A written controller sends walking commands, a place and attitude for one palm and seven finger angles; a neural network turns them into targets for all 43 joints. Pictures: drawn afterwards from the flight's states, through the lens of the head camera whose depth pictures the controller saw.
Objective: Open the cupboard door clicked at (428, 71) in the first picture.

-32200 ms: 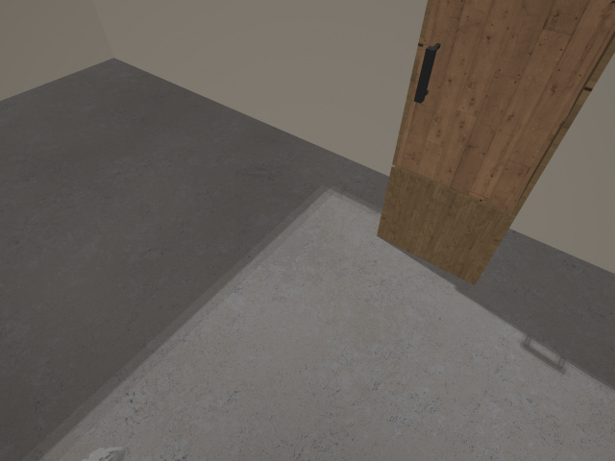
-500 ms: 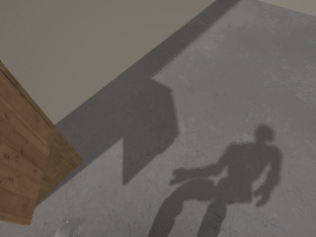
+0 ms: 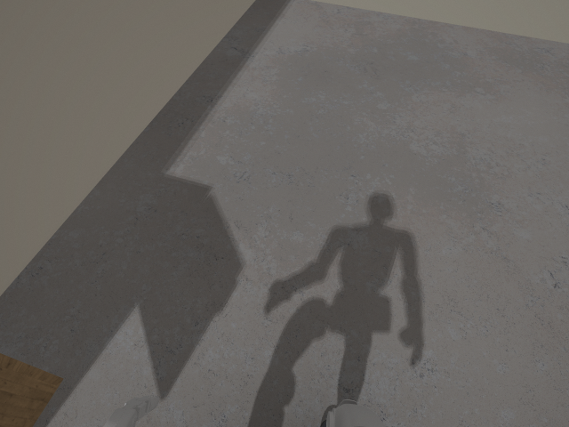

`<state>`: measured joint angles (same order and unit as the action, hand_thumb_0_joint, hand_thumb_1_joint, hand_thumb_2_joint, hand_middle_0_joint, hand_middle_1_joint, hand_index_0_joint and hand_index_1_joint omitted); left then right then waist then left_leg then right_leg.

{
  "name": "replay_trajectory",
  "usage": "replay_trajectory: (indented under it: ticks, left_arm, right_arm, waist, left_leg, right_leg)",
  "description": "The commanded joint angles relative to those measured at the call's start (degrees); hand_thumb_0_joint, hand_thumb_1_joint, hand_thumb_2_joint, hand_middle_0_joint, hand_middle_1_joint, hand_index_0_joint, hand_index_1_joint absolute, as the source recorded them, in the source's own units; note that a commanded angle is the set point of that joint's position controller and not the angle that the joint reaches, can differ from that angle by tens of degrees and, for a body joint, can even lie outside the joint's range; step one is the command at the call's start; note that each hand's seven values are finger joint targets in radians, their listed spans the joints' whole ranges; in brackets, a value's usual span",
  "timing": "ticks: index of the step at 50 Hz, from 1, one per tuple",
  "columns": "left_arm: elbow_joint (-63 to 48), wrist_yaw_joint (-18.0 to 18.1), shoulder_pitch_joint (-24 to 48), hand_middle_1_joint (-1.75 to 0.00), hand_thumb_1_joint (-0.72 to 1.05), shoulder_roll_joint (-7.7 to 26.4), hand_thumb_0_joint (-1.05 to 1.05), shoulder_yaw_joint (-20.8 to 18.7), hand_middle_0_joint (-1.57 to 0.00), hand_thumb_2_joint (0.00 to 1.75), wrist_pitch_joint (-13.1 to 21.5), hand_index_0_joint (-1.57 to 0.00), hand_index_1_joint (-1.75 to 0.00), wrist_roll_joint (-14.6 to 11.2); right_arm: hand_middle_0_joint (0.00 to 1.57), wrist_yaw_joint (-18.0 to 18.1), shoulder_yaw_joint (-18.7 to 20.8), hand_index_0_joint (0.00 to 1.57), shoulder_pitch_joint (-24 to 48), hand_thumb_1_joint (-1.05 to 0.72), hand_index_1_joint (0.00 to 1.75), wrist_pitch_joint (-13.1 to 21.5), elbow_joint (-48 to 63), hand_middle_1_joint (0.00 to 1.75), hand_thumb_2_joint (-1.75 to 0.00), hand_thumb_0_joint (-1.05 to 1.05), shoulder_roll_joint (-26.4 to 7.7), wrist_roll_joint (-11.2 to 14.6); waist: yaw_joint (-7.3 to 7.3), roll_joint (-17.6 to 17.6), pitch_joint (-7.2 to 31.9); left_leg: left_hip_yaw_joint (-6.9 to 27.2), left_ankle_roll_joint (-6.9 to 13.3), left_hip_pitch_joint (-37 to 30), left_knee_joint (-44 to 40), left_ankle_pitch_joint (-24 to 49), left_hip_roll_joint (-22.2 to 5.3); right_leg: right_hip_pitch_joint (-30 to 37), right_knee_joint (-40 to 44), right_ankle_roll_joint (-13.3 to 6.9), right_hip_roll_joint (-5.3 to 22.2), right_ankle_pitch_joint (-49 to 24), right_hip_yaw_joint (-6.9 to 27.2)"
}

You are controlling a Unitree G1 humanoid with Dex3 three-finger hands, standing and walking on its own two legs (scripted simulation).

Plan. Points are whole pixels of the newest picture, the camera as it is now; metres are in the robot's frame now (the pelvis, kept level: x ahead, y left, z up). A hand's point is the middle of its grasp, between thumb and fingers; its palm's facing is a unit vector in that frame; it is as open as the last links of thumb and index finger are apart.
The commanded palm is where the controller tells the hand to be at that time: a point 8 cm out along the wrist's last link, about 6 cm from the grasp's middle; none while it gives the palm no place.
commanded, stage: walk to a spot facing it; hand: left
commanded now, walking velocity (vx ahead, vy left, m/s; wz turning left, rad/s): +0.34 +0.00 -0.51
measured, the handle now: out of the picture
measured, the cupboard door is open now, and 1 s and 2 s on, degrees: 43 43 43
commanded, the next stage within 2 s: turn to face it in 1.08 s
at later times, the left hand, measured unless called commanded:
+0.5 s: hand (202, 349) +0.26 +0.16 -0.19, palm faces -0.18 -0.97 -0.14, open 7.4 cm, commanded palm none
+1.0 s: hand (282, 216) +0.55 +0.02 -0.17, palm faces -0.32 -0.93 -0.19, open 7.2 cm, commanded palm none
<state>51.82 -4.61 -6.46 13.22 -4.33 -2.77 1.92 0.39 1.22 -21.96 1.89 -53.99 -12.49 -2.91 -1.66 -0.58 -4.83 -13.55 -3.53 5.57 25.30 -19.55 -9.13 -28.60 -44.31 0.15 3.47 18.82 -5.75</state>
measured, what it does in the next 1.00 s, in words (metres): walks ahead, turning right: right foot, then left foot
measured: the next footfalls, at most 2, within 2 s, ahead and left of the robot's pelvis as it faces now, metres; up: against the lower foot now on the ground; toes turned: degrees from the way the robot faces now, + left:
right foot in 0.06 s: +0.12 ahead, -0.14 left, +0.00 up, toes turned -9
left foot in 0.40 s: +0.30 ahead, +0.08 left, +0.00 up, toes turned -4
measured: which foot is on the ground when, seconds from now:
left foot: down 0.00-0.06, up 0.08-0.38, down 0.40-0.82, up 0.84-1.00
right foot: up 0.00-0.04, down 0.06-0.40, up 0.42-0.80, down 0.82-1.00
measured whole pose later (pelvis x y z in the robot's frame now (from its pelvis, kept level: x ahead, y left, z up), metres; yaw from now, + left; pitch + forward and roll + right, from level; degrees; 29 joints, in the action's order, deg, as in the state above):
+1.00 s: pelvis +0.41 -0.13 +0.00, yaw -20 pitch +0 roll -1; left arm 58.2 0.1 -10.3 10.9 -4.1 2.7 1.1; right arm -0.6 2.6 -18.4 0.4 -61.0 -9.5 -1.9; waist -2.9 0.4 -3.5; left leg -4.9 -2.1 27.7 55.6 -19.7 -8.9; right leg -12.6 -27.0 -2.8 -0.6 14.7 -6.8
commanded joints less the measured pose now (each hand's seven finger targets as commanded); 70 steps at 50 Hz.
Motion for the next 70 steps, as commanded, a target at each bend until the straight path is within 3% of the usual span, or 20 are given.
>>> replay_trajectory:
  ticks: [1, 2, 3, 4, 8, 18, 21, 29, 35, 38, 39, 40, 41, 46, 55, 57, 58, 64, 68, 70]
  left_arm:
    - [-3.1, 0.4, -2.7, -0.3, 0.9, 4.6, 0.0, -1.1, -0.2, 0.9, 3.0, -0.2, -0.3, -0.1]
    - [0.1, 1.1, -13.2, -0.3, 0.9, 9.7, 0.0, -2.5, -0.2, 0.9, 3.8, -0.2, -0.3, -0.1]
    - [2.4, 2.3, -22.7, -0.3, 0.9, 17.3, 0.0, -4.6, -0.2, 0.9, 4.3, -0.2, -0.3, -0.7]
    - [2.4, 3.0, -21.5, -0.3, 0.9, 18.0, 0.0, -4.4, -0.2, 0.9, 3.9, -0.2, -0.3, -1.8]
    - [-1.9, 4.4, -5.0, -0.3, 0.9, 8.6, 0.0, -1.6, -0.2, 0.9, 4.7, -0.2, -0.3, -0.6]
    - [1.2, 3.5, -5.8, -0.3, 0.9, 7.8, 0.0, -1.8, -0.2, 0.9, 5.5, -0.2, -0.3, -1.1]
    - [-1.8, 2.8, -5.1, -0.3, 0.9, 1.7, 0.0, -0.3, -0.2, 0.9, 6.2, -0.2, -0.3, -1.3]
    - [0.8, 1.5, -1.3, -0.3, 0.9, -1.2, 0.0, 0.6, -0.2, 0.9, 4.2, -0.2, -0.3, -0.1]
    - [-0.2, 1.3, 5.0, -0.3, 0.9, -0.4, 0.0, 0.9, -0.2, 0.9, 4.3, -0.2, -0.3, -0.2]
    - [3.2, 1.7, -4.0, -0.3, 0.9, 2.1, 0.0, 0.1, -0.2, 0.9, 4.7, -0.2, -0.3, -0.2]
    - [6.2, 2.2, -13.4, -0.3, 0.9, 5.6, 0.0, -1.0, -0.2, 0.9, 5.4, -0.2, -0.3, -0.1]
    - [8.7, 3.4, -23.7, -0.3, 0.9, 12.3, 0.0, -3.1, -0.2, 0.9, 5.7, -0.2, -0.3, -0.1]
    - [9.1, 3.7, -24.0, -0.3, 0.9, 14.7, 0.0, -3.1, -0.2, 0.9, 5.3, -0.2, -0.3, -1.7]
    - [4.1, 4.9, -6.2, -0.3, 0.9, 4.5, 0.0, -0.3, -0.2, 0.9, 5.9, -0.2, -0.3, -0.6]
    - [7.1, 4.1, -8.8, -0.3, 0.9, 4.7, 0.0, -0.6, -0.2, 0.9, 6.6, -0.2, -0.3, -1.1]
    - [5.0, 3.8, -10.6, -0.3, 0.9, -0.4, 0.0, 0.5, -0.2, 0.9, 6.3, -0.2, -0.3, -1.6]
    - [3.2, 4.0, -6.3, -0.3, 0.9, 0.7, 0.0, 0.6, -0.2, 0.9, 6.7, -0.2, -0.3, -0.9]
    - [5.5, 3.7, -6.4, -0.3, 0.9, -2.0, 0.0, 1.6, -0.2, 0.9, 5.2, -0.2, -0.3, -1.0]
    - [6.7, 4.2, -10.6, -0.3, 0.9, 0.5, 0.0, 0.6, -0.2, 0.9, 4.8, -0.2, -0.3, -1.0]
    - [6.2, 5.2, -12.3, -0.3, 0.9, 8.0, 0.0, -0.9, -0.2, 0.9, 4.9, -0.2, -0.3, -0.4]
  right_arm:
    - [0.2, 0.3, 2.8, 0.2, 0.6, -0.9, 0.3, 0.5, 2.7, 0.3, -0.9, 0.0, -10.9, 0.6]
    - [0.2, -0.3, 2.3, 0.2, 2.7, -0.9, 0.3, 0.7, 4.1, 0.3, -0.9, 0.0, -9.0, 1.6]
    - [0.2, -0.6, 1.4, 0.2, 6.9, -0.9, 0.3, 0.9, 7.9, 0.3, -0.9, 0.0, -5.3, 2.7]
    - [0.2, -0.3, 2.1, 0.2, 11.8, -0.9, 0.3, 0.9, 8.7, 0.3, -0.9, 0.0, -7.2, 2.2]
    - [0.2, -0.5, 2.6, 0.2, 8.6, -0.9, 0.3, -0.5, 3.9, 0.3, -0.9, 0.0, -6.1, 1.3]
    - [0.2, -0.9, 2.8, 0.2, 6.5, -0.9, 0.3, 1.5, 3.0, 0.3, -0.9, 0.0, -4.9, 1.5]
    - [0.2, 0.9, 4.8, 0.2, -11.4, -0.9, 0.3, 1.8, -0.8, 0.3, -0.9, 0.0, -15.1, -0.3]
    - [0.2, 0.9, 2.3, 0.2, -2.8, -0.9, 0.3, 3.4, -1.8, 0.3, -0.9, 0.0, -5.1, 0.9]
    - [0.2, 0.3, 2.0, 0.2, -5.4, -0.9, 0.3, 2.0, -4.1, 0.3, -0.9, 0.0, -6.1, 0.4]
    - [0.2, 0.3, 1.6, 0.2, -4.2, -0.9, 0.3, 1.5, -4.9, 0.3, -0.9, 0.0, -6.9, 0.8]
    - [0.2, 0.0, 1.3, 0.2, -2.5, -0.9, 0.3, 1.6, -4.5, 0.3, -0.9, 0.0, -6.1, 1.5]
    - [0.2, -0.5, 0.8, 0.2, -1.6, -0.9, 0.3, 1.9, -2.4, 0.3, -0.9, 0.0, -2.6, 2.6]
    - [0.2, -0.3, 1.5, 0.2, 3.2, -0.9, 0.3, 1.9, -0.6, 0.3, -0.9, 0.0, -3.2, 2.6]
    - [0.2, -0.6, 2.1, 0.2, 1.3, -0.9, 0.3, -0.5, -4.6, 0.3, -0.9, 0.0, -0.4, 1.2]
    - [0.2, -1.2, 2.6, 0.2, 0.4, -0.9, 0.3, 1.7, -4.1, 0.3, -0.9, 0.0, -1.8, 1.2]
    - [0.2, 0.1, 4.7, 0.2, -12.0, -0.9, 0.3, 2.1, -6.5, 0.3, -0.9, 0.0, -12.2, -0.1]
    - [0.2, 0.4, 4.5, 0.2, -12.7, -0.9, 0.3, 1.3, -6.3, 0.3, -0.9, 0.0, -12.2, 0.1]
    - [0.2, 1.3, 1.8, 0.2, 1.8, -0.9, 0.3, 2.3, -4.1, 0.3, -0.9, 0.0, -5.5, 1.0]
    - [0.2, 1.0, 2.7, 0.2, 6.8, -0.9, 0.3, 0.1, -3.0, 0.3, -0.9, 0.0, -6.8, 1.9]
    - [0.2, -0.1, 2.0, 0.2, 9.2, -0.9, 0.3, -0.9, -1.0, 0.3, -0.9, 0.0, -2.7, 2.2]
  waist:
    - [4.38, -5.4, 5.9]
    - [9.52, 5.3, 10.6]
    - [13.09, 22.2, 14.5]
    - [12.4, 13.2, 9.2]
    - [2.01, 10.3, 3.7]
    - [-0.99, 3.8, 2.6]
    - [-7.35, -16.7, 10.1]
    - [-0.12, -7.4, 5.0]
    - [-1.24, -7.3, 1.3]
    - [4.17, -4.9, 4.2]
    - [8.69, 0.1, 8.3]
    - [12.39, 15.0, 14.4]
    - [11.79, 14.6, 11.9]
    - [0.58, 8.0, 1.9]
    - [-1.89, 0.6, 3.5]
    - [-5.88, -18.8, 10.7]
    - [-6.85, -12.6, 8.4]
    - [0.86, -7.6, 7.9]
    - [3.43, -4.2, 8.3]
    - [4.92, 11.4, 5.5]
  left_leg:
    - [0.4, 5.2, 7.5, 6.2, 15.2, -8.2]
    - [-3.6, 2.9, 20.4, 22.7, 14.4, -4.2]
    - [-1.5, 0.2, 37.7, 42.6, -17.3, 4.8]
    - [10.3, 0.7, 43.1, 49.0, -16.6, 2.9]
    - [11.9, -0.3, 28.9, 38.0, -2.2, -0.8]
    - [7.8, 0.7, 4.9, 4.5, 8.4, 6.1]
    - [44.5, 13.8, -15.2, -12.6, -10.5, -20.5]
    - [9.8, 8.8, -2.8, -12.2, 21.6, -8.7]
    - [6.0, 8.6, -0.6, -11.7, 19.0, -9.5]
    - [2.6, 6.5, 3.1, 1.3, 29.8, -7.3]
    - [0.0, 4.5, 13.0, 14.3, 28.2, -4.5]
    - [-2.8, 1.9, 29.0, 34.5, 2.5, 3.8]
    - [5.8, 2.2, 36.0, 47.0, -15.9, 4.9]
    - [10.7, 1.4, 24.0, 35.0, -1.8, -1.6]
    - [6.3, 2.0, 3.7, 2.8, 11.4, 4.3]
    - [33.8, 11.8, -13.3, -7.3, 7.6, -16.2]
    - [38.6, 15.2, -8.3, -11.0, 2.6, -19.7]
    - [15.6, 11.0, 5.3, -6.2, 38.3, -7.1]
    - [15.9, 7.7, 13.0, -0.7, 19.8, -2.0]
    - [7.9, 1.9, 24.7, 9.8, -2.8, 7.6]
  right_leg:
    - [20.7, 12.0, -2.5, -4.9, -1.9, -4.7]
    - [38.7, 16.5, -6.6, 1.8, 5.6, 5.8]
    - [47.9, 27.1, -13.9, 19.5, 5.2, 36.8]
    - [41.6, 31.0, -16.8, 21.2, 5.6, 40.4]
    - [17.0, 32.5, -11.7, 12.0, 3.4, 20.9]
    - [9.9, 25.3, -8.5, 5.5, 2.2, 15.9]
    - [-12.3, -17.9, -2.6, -6.3, 14.5, 5.0]
    - [-8.0, -12.4, -0.4, 2.5, -5.3, 3.6]
    - [1.7, 5.6, -1.7, -0.3, -6.0, -1.6]
    - [19.0, 11.9, -4.0, -4.0, -6.9, -4.3]
    - [35.1, 13.4, -6.6, -0.5, -4.0, 1.6]
    - [48.2, 21.1, -13.0, 15.7, 1.9, 26.5]
    - [44.3, 30.3, -16.6, 23.0, 0.8, 38.0]
    - [12.9, 34.8, -11.2, 13.8, 2.4, 15.4]
    - [13.2, 20.7, -6.8, 6.3, -8.5, 6.8]
    - [-3.8, -9.7, -1.8, -4.4, 10.3, -1.9]
    - [-6.5, -20.9, -2.5, -3.9, 15.7, 3.2]
    - [6.3, -3.9, 1.3, 1.5, 4.4, 2.5]
    - [20.8, 15.2, 2.1, -1.2, -8.4, -1.0]
    - [25.9, 25.5, -2.7, 14.4, -9.1, 14.5]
